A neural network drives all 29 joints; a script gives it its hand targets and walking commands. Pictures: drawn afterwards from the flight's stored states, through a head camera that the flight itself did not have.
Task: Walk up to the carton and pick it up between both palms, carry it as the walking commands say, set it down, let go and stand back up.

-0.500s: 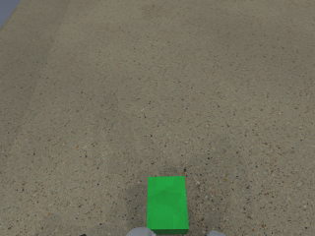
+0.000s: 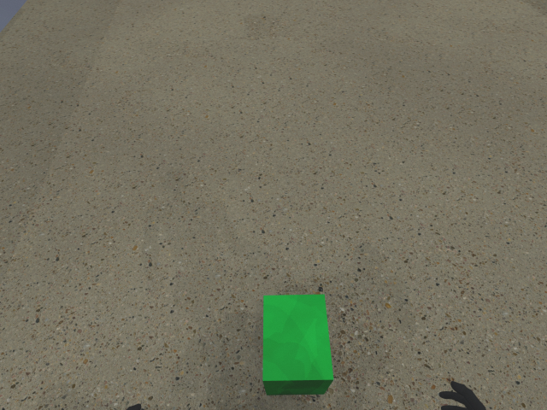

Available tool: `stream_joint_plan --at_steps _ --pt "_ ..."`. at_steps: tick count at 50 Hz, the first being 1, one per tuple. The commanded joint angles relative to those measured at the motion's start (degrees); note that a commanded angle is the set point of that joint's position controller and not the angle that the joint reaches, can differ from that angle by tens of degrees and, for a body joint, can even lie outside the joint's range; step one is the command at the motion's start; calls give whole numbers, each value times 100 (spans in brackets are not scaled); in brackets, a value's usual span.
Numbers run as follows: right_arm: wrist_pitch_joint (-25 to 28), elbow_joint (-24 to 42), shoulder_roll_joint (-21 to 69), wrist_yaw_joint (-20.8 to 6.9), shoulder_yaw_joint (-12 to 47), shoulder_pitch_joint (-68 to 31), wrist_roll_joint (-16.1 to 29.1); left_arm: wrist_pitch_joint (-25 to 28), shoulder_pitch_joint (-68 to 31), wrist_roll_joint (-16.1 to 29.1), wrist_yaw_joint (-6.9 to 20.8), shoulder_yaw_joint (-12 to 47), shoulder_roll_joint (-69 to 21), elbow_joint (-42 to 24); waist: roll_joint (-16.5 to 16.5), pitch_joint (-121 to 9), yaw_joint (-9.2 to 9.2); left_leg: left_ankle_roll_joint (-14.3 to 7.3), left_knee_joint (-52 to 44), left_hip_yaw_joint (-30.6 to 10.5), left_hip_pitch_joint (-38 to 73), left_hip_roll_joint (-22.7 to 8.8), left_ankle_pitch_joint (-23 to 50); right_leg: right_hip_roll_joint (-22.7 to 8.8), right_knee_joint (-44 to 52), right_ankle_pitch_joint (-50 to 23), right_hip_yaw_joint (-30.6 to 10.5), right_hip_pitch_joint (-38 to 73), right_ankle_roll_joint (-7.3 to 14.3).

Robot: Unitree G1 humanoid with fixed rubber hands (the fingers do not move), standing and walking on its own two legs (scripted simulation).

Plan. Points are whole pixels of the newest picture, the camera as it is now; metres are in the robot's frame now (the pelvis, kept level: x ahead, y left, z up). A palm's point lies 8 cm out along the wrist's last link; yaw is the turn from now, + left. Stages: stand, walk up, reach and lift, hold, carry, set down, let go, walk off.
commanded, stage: walk up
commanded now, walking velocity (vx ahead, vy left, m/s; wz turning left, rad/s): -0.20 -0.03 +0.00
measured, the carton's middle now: (294, 346) +0.37 -0.02 -0.64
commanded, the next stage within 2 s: stand in 0.78 s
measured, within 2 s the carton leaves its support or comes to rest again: neither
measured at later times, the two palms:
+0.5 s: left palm out of the picture +0.00 +0.24 -0.13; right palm out of the picture -0.03 -0.22 -0.12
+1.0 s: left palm out of the picture -0.08 +0.25 -0.14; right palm out of the picture -0.09 -0.19 -0.13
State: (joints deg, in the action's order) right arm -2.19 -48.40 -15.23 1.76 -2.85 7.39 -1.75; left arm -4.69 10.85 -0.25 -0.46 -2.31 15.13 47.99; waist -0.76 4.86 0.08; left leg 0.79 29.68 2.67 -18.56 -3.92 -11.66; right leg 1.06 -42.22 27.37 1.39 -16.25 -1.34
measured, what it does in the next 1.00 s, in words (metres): steps on the spot: right foot, then left foot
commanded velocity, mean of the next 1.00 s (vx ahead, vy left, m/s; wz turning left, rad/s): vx -0.02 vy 0.00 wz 0.00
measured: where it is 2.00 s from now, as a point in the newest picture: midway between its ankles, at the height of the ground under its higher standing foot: outside the picture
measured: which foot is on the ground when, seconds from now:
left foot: down 0.00-0.04, up 0.06-0.30, down 0.32-1.00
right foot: up 0.00-0.02, down 0.04-1.00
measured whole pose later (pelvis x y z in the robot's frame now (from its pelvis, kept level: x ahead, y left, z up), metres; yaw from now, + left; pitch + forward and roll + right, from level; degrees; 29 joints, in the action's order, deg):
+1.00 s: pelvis -0.06 +0.03 +0.01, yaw +0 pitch +1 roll -1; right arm 0.6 -63.7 -8.4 2.2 0.5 19.5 0.2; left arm -1.0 18.0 0.8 -2.0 0.5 8.7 64.5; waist 0.1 -0.2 0.1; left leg -3.2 23.1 0.8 -9.3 2.5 -14.6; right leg -1.7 -22.5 12.0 1.7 -12.2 -1.0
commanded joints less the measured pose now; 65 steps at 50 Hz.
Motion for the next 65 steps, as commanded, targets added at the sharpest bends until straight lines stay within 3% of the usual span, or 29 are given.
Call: stream_joint_plan --at_steps 1,2,3,4,5,6,7,8,9,10,12,14,15,17,18,21,30,49,50,51,52,53,55,56,57,59,60,62,65 --pt "-94 81 -979 -32 -295 316 8 147 685 7 -50 -65 373 -91 -846 -934 -172 -701 -20 -1079 882 -1200 2820 -81 1747 -923 184 618 114" --pt "-123 74 -690 -66 -266 460 20 219 721 -18 -44 -85 513 -79 -304 -810 -219 -519 386 -780 312 -763 1662 -469 2212 -1415 -74 1034 183" --pt "-130 133 -255 -103 -180 690 61 297 609 -44 -16 -147 850 -155 1124 -630 -177 -200 1155 -386 -617 71 -973 -1634 2661 -2484 -1386 1231 334" --pt "-225 345 -279 -87 -101 43 100 301 384 -146 -28 -175 1256 -148 2009 -374 -324 6 2019 -364 -786 373 -2334 -2550 2882 -3363 -2308 214 1023" --pt "-278 362 -395 -115 -137 -136 115 325 136 -112 -65 -180 1125 -250 1284 -238 -145 35 2868 -624 -528 331 -2214 -2263 2729 -3888 -1831 -71 1193" --pt "-272 222 -433 -121 -154 50 113 355 -241 -103 -80 -119 868 -280 1060 -223 10 39 3096 -613 -234 316 -1798 -1849 2595 -3824 -1244 -223 1110" --pt "-281 123 -449 -148 -135 286 110 395 -366 -97 -109 -77 727 -433 778 -310 73 71 3124 -592 -272 355 -1478 -1664 2411 -3935 -1034 -2 1040" --pt "-218 -128 -252 -186 -48 625 115 456 -406 -113 -71 -3 319 -257 656 -678 110 -30 2319 -630 199 224 -970 -1179 2721 -1964 -818 167 855" --pt "-192 -152 -243 -234 -32 561 95 453 -402 -117 -60 -63 390 -184 955 -456 65 4 1937 -399 150 373 -975 -1126 2949 -1292 -836 241 818" --pt "-177 -103 -229 -229 -21 397 122 433 -231 -127 -51 -86 482 -77 1012 -255 -16 -11 1514 -383 134 395 -1038 -1183 3051 -1126 -977 311 834" --pt "-107 -126 -164 -187 33 232 193 438 190 -111 -49 -103 575 155 954 -147 -183 -35 567 -396 179 365 -1167 -1385 3060 -1904 -1197 793 897" --pt "20 -322 -49 -115 86 466 234 463 409 -70 -51 -100 579 372 854 -295 -144 -34 -626 -347 572 372 -709 -1412 2826 -2743 -1174 1165 804" --pt "106 -482 -10 -85 105 708 226 467 435 -35 -50 -84 538 463 760 -386 -27 -44 -1190 -272 938 379 -203 -1322 2691 -2933 -1077 1151 703" --pt "266 -743 -215 -50 116 983 208 526 505 40 -49 76 208 558 258 -592 67 -166 -1359 -791 1621 -190 573 -971 2400 -2744 -820 715 511" --pt "300 -768 -251 -48 179 807 191 568 444 42 -36 135 58 510 -237 -522 6 -309 -1211 -985 1548 -336 1310 -718 2413 -2388 -577 581 368" --pt "336 -1003 -171 -57 255 822 173 542 331 29 -33 86 97 690 -246 -331 -82 -333 -1334 -926 956 -334 1246 -617 2417 -2065 -387 1022 240" --pt "383 -1446 -6 1 242 1122 143 493 523 -2 -54 128 -29 1223 -160 -27 -62 -352 -1564 -943 731 -271 324 -628 2437 -1971 -310 906 159" --pt "379 -1720 236 85 211 1647 99 463 1002 -29 -166 208 -236 1836 23 -26 -32 -356 -1385 -787 791 -148 662 -725 2391 -2154 -191 754 156" --pt "312 290 -501 15 320 -364 477 417 -1009 550 -189 318 -316 -175 -287 -913 468 -271 -322 -355 -1364 -80 -1340 -41 1084 -563 -57 -413 448" --pt "-136 2301 -456 33 316 -2374 597 -49 -3019 507 -262 226 359 -2185 -603 -1483 298 -386 -219 -271 -1587 -138 -2193 -40 627 -365 -121 -187 385" --pt "-638 2245 -496 63 334 -2235 586 -532 -2861 383 -357 84 439 -1810 -263 -987 -100 -259 -197 -128 -1716 61 -2282 -93 664 -280 124 27 285" --pt "-1153 2111 -682 10 193 -1845 606 -1021 -2316 430 -369 204 464 -1650 -28 -660 -317 -279 -161 -121 -1840 81 -2493 -25 570 -88 385 -26 245" --pt "-2419 1398 -647 -64 308 -1099 610 -2131 -1530 640 -275 405 109 -1041 -244 -138 -302 -276 -354 -218 -1878 19 -2156 -32 520 -553 198 148 395" --pt "-2980 1200 -550 -104 287 -556 667 -2658 -1160 685 -230 546 -57 -1015 -343 -348 -167 -344 -332 -454 -1857 -12 -2068 -65 455 -859 59 209 452" --pt "-3357 1158 -421 -152 267 -192 690 -3080 -759 663 -225 613 -252 -985 -348 -706 4 -341 -252 -634 -1650 3 -1375 48 405 -1224 62 125 464" --pt "-3750 1277 -230 -213 211 384 616 -3578 4 651 -241 660 -501 -961 80 -1506 97 -422 226 -840 -806 183 1350 197 481 -2488 -45 -106 517" --pt "-3784 1425 6 -207 223 427 539 -3635 65 472 -185 585 -555 -1007 459 -1762 27 -428 365 -753 -422 353 1762 138 711 -2696 -145 -292 500" --pt "-3657 1734 169 -226 85 301 240 -3427 -101 184 -121 376 -427 -1371 184 -1785 0 -391 337 -721 -515 438 2320 105 687 -3422 -228 -335 472" --pt "-3200 2170 293 -253 -147 -139 -115 -2892 -845 -183 -24 -18 -151 -1960 13 -1624 7 -280 427 -514 -838 535 1823 -12 532 -3749 -449 -331 338"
